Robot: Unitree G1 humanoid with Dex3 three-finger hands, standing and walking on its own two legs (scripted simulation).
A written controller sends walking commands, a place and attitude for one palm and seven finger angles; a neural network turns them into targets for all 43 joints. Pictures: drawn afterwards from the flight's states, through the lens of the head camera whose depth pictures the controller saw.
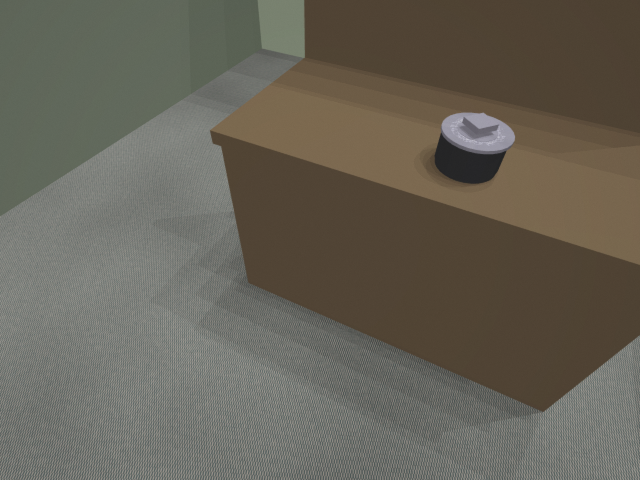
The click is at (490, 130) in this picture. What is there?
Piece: lid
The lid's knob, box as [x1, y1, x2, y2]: [462, 113, 498, 134]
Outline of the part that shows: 462,121 476,134 495,130 498,125 484,113 465,116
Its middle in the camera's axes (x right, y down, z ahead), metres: +0.35 -0.25 +0.85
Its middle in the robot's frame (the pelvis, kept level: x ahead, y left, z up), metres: +0.82 -0.30 +0.04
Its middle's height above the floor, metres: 0.81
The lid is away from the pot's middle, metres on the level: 0.00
